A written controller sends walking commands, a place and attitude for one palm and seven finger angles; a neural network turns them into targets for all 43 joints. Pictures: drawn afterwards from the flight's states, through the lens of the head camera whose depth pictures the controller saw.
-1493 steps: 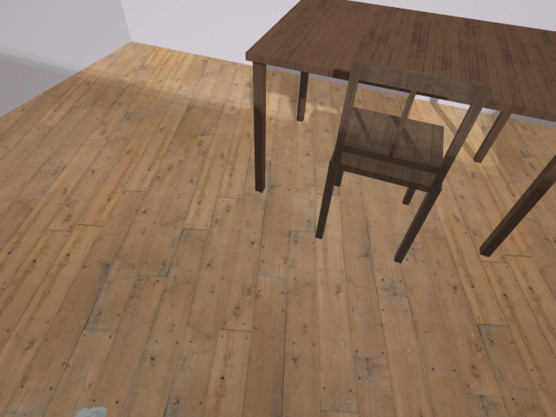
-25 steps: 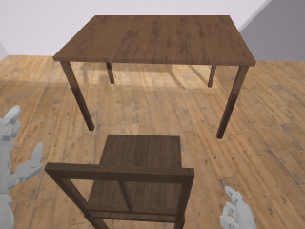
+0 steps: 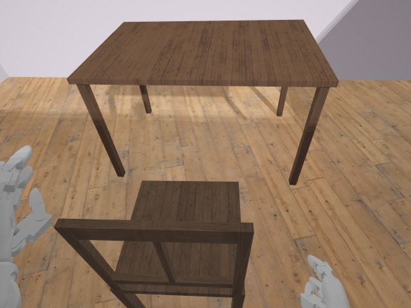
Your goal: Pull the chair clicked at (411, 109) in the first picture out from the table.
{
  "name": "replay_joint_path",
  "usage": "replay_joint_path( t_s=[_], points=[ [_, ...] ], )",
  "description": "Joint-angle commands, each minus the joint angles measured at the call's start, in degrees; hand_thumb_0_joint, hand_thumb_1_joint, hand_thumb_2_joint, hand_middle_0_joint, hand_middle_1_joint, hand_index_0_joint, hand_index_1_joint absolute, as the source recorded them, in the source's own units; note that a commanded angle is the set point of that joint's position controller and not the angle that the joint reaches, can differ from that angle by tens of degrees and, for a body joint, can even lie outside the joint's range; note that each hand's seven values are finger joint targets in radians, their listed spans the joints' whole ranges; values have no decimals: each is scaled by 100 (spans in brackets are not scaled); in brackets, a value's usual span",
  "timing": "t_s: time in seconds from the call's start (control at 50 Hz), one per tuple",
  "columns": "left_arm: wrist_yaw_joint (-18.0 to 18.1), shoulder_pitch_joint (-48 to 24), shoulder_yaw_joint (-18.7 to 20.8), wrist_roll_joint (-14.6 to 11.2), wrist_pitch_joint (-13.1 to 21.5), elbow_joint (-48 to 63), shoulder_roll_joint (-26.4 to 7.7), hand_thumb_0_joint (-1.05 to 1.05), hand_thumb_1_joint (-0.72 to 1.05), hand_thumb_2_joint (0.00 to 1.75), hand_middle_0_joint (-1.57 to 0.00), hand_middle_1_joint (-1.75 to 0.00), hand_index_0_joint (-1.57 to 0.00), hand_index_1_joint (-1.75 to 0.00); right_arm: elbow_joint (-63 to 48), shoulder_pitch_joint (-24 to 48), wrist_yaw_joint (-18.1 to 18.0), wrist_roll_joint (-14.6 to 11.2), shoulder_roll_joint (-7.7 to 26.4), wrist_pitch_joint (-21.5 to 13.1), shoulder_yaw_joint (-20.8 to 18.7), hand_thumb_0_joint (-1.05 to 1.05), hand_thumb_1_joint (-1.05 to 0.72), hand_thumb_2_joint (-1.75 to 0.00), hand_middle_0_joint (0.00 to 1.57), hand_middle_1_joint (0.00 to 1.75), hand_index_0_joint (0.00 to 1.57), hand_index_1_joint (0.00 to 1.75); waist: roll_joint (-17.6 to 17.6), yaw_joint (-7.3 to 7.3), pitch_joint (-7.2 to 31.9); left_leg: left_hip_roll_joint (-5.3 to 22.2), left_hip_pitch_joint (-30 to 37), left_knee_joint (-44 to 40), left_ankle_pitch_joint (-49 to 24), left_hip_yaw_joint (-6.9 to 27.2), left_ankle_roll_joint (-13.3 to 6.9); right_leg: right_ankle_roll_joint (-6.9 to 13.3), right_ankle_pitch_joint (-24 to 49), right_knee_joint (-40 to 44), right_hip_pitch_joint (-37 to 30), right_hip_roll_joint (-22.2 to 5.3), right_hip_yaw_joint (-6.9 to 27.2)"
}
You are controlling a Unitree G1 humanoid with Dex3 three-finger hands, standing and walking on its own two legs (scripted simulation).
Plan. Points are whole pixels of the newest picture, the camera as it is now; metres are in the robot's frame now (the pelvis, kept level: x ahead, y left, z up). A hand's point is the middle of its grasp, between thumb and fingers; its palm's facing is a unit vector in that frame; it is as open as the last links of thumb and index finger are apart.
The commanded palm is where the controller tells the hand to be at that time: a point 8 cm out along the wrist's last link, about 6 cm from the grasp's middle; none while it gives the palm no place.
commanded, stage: step back with the hand held close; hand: left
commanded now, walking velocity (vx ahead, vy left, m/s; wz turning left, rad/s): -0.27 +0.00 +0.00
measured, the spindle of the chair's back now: (166, 260) +0.25 +0.14 -0.11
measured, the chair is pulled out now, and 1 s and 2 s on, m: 0.60 0.60 0.60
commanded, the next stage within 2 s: stop stepping back and stand still in 1.36 s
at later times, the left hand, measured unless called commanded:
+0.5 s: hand (25, 248) +0.14 +0.27 +0.16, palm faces +0.40 -0.77 -0.49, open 7.4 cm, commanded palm +0.09 +0.31 +0.18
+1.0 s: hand out of the picture +0.10 +0.27 +0.16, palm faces +0.39 -0.78 -0.49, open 7.4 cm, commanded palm +0.03 +0.32 +0.18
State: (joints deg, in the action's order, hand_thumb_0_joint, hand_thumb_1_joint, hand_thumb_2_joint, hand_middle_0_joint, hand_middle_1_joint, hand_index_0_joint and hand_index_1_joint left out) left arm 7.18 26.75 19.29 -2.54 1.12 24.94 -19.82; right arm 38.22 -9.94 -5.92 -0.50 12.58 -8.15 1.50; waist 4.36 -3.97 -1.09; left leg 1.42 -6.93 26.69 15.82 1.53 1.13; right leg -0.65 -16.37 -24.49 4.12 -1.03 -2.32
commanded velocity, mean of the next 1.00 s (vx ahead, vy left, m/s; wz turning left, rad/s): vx -0.30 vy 0.00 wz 0.00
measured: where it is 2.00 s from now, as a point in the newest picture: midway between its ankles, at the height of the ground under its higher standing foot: outside the picture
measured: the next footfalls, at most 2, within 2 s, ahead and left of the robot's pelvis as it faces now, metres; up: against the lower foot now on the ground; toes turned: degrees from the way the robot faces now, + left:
right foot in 1.40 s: -0.15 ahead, -0.13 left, +0.00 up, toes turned -2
left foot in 1.64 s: -0.18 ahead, +0.12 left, +0.00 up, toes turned +1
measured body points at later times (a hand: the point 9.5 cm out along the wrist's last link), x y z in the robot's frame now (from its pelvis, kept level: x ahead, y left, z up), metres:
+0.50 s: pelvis -0.05 +0.01 +0.00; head -0.04 +0.00 +0.45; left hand +0.12 +0.31 +0.18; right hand +0.12 -0.22 -0.09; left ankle -0.01 +0.13 -0.74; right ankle -0.03 -0.12 -0.74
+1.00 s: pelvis -0.11 +0.02 -0.01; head -0.08 +0.03 +0.43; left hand +0.07 +0.31 +0.19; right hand +0.08 -0.20 -0.09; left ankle -0.01 +0.13 -0.74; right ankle -0.07 -0.12 -0.74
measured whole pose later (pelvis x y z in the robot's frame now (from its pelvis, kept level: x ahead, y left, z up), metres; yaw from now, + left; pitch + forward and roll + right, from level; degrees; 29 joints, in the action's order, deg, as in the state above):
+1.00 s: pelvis -0.11 +0.02 -0.01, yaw +0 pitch +1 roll -2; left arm 7.7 31.8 25.3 -2.9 11.3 33.0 -25.2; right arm 34.7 -9.7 -5.0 0.2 10.4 -8.3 1.6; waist 0.4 -0.8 -2.2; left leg 1.5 -25.7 33.9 9.4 2.0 0.0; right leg -1.2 -13.7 -32.5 19.7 0.2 -0.9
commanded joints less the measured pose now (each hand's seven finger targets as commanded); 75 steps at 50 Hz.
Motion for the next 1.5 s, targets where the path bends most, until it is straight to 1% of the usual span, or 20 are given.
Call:
replay_joint_path(
  t_s=[0.0, 0.12, 0.24, 0.34, 0.58, 0.62, 0.68, 0.82, 0.92, 1.0, 1.04, 1.08, 1.14, 1.18, 1.22, 1.26, 1.38, 1.42, 1.44, 1.48],
  points=[
    [61, -1012, 1207, -69, 672, 899, -1497, 0, 90, 90, -20, -30, -20, -30, -978, 636, -19, -31, 601, -115, -230, 0, -90, -90, 20, 30, 20, 30, -562, 341, -140, 225, -217, -42, -914, 220, -324, 176, 1663, 725, 971, -540, 587],
    [11, 388, 946, -51, 780, 1214, -1119, 0, 90, 90, -20, -30, -20, -30, -1188, 700, 13, 1, 670, 164, -337, 0, -90, -90, 20, 30, 20, 30, 37, 306, 996, 357, 1, -105, -2304, 184, -337, 130, 2300, 141, 434, -588, 354],
    [112, 616, 1214, -86, 858, 1494, -1383, 0, 90, 90, -20, -30, -20, -30, -1295, 685, -80, -34, 585, 274, -374, 0, -90, -90, 20, 30, 20, 30, -85, 296, 1146, 508, -183, -300, -2514, 333, -344, 58, 1926, -157, 514, -477, 217],
    [159, 551, 1147, -93, 915, 1434, -1355, 0, 90, 90, -20, -30, -20, -30, -1267, 655, -126, -39, 579, 195, -369, 0, -90, -90, 20, 30, 20, 30, 97, 307, 885, 540, -611, -402, -1702, 397, -360, 54, 1360, -105, 697, -471, 316],
    [332, 190, 1095, -46, 998, 1535, -1423, 0, 90, 90, -20, -30, -20, -30, -1242, 451, -122, -32, 592, 6, -347, 0, -90, -90, 20, 30, 20, 30, -631, 420, 368, 195, -863, 443, 704, 376, -230, 382, -974, 700, 2207, -828, 705],
    [345, 186, 1147, -53, 1034, 1630, -1490, 0, 90, 90, -20, -30, -20, -30, -1249, 503, -155, -25, 628, -41, -338, 0, -90, -90, 20, 30, 20, 30, -191, 435, 330, 381, -1041, -45, 974, 621, -297, 288, -1043, 442, 2117, -624, 546],
    [336, 114, 1222, 66, 1186, 1952, -1429, 0, 90, 90, -20, -30, -20, -30, -1415, 485, -162, -18, 693, -187, -293, 0, -90, -90, 20, 30, 20, 30, 1124, 386, 443, 1030, -2668, -1573, 2172, 1436, -627, -15, -423, -1249, 478, 4, 104],
    [202, 322, 1291, 1, 1333, 1934, -1468, 0, 90, 90, -20, -30, -20, -30, -1149, 351, -52, 63, 721, -368, -357, 0, -90, -90, 20, 30, 20, 30, 479, 362, 780, 821, -1743, -691, -92, 969, -490, 61, 604, -738, 730, -146, 273],
    [163, 546, 1456, -81, 1301, 1737, -1512, 0, 90, 90, -20, -30, -20, -30, -1147, 441, -22, 30, 675, -306, -420, 0, -90, -90, 20, 30, 20, 30, 78, 353, 956, 714, -1699, -314, 339, 700, -433, 129, 478, -556, 921, -239, 506],
    [212, 225, 1337, -119, 1311, 1741, -1568, 0, 90, 90, -20, -30, -20, -30, -1078, 375, 14, 8, 556, -216, -432, 0, -90, -90, 20, 30, 20, 30, -1145, 437, 646, -129, -910, 1848, 656, 117, -64, 781, -442, 875, 2609, -1301, 1572],
    [283, 136, 1301, -90, 1231, 1742, -1518, 0, 90, 90, -20, -30, -20, -30, -980, 383, 59, 45, 424, -103, -386, 0, -90, -90, 20, 30, 20, 30, -1355, 466, 795, -146, -904, 2368, 296, 78, -49, 1020, 682, 784, 2451, -1652, 1472],
    [286, 78, 1314, -68, 1194, 1670, -1492, 0, 90, 90, -20, -30, -20, -30, -1050, 549, 27, 22, 402, -51, -349, 0, -90, -90, 20, 30, 20, 30, -1202, 482, 532, 23, -1089, 1182, 192, 249, -147, 694, 1047, 349, 2138, -1306, 981],
    [264, 447, 1386, -2, 1332, 1929, -1471, 0, 90, 90, -20, -30, -20, -30, -1154, 563, -37, 15, 682, -119, -434, 0, -90, -90, 20, 30, 20, 30, 815, 361, 850, 1315, -1599, -900, -1142, 1420, -661, -6, 126, -1434, 1279, -53, 179],
    [212, 408, 1503, -20, 1403, 2191, -1561, 0, 90, 90, -20, -30, -20, -30, -1118, 485, -8, 171, 570, -239, -472, 0, -90, -90, 20, 30, 20, 30, 1305, 415, 1104, 1560, -1619, -1029, -1694, 1684, -896, 14, -1097, -2434, 1416, 33, 334],
    [193, 387, 1350, -63, 1430, 2367, -1487, 0, 90, 90, -20, -30, -20, -30, -998, 364, 57, 144, 562, -338, -481, 0, -90, -90, 20, 30, 20, 30, 1030, 383, 1302, 1518, -657, -360, -3580, 1319, -907, 23, -884, -1993, 1696, -54, 373],
    [163, 410, 1248, -61, 1416, 2330, -1408, 0, 90, 90, -20, -30, -20, -30, -922, 274, 109, 133, 647, -418, -481, 0, -90, -90, 20, 30, 20, 30, 886, 339, 1337, 1421, -231, -260, -3875, 1122, -827, 22, -547, -1403, 1603, 3, 232],
    [26, 388, 1391, -154, 1424, 1763, -1558, 0, 90, 90, -20, -30, -20, -30, -960, 509, 113, 122, 732, -393, -393, 0, -90, -90, 20, 30, 20, 30, 247, 310, 925, 938, -1180, 63, -1074, 697, -431, 140, 969, 219, 824, -233, 262],
    [17, 345, 1360, -203, 1394, 1743, -1709, 0, 90, 90, -20, -30, -20, -30, -979, 340, 115, -10, 596, -309, -485, 0, -90, -90, 20, 30, 20, 30, -1568, 416, 1249, -75, -917, 1667, 77, -131, 23, 729, 1669, 760, 1410, -1407, 1343],
    [73, 403, 1380, -231, 1342, 1672, -1697, 0, 90, 90, -20, -30, -20, -30, -1005, 434, 107, -66, 583, -244, -541, 0, -90, -90, 20, 30, 20, 30, -1823, 379, 1092, -308, -1182, 2975, 657, -32, 47, 1105, 1543, 1014, 1830, -1993, 1767],
    [145, 765, 1348, -185, 1124, 1368, -1478, 0, 90, 90, -20, -30, -20, -30, -1087, 584, 129, -46, 285, -53, -347, 0, -90, -90, 20, 30, 20, 30, -1249, 489, 965, -54, -1914, 3473, 936, 263, -1, 1162, 2001, 575, 1387, -1941, 1306]
  ],
)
